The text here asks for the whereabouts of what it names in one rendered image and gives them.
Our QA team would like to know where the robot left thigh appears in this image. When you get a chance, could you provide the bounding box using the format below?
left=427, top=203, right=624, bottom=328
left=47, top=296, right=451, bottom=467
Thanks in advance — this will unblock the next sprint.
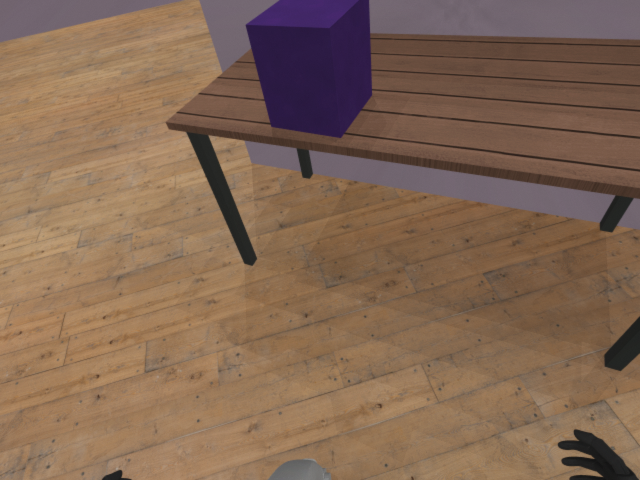
left=268, top=459, right=331, bottom=480

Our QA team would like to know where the carton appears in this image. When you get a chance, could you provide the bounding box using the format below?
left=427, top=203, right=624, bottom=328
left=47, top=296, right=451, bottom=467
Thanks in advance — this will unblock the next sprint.
left=246, top=0, right=372, bottom=138

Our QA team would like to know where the table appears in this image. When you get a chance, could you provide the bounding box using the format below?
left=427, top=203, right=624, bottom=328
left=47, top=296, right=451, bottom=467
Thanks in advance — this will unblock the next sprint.
left=166, top=33, right=640, bottom=371

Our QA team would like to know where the robot right hand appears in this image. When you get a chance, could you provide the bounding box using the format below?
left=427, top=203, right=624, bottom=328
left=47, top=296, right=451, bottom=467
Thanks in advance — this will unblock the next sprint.
left=558, top=429, right=639, bottom=480

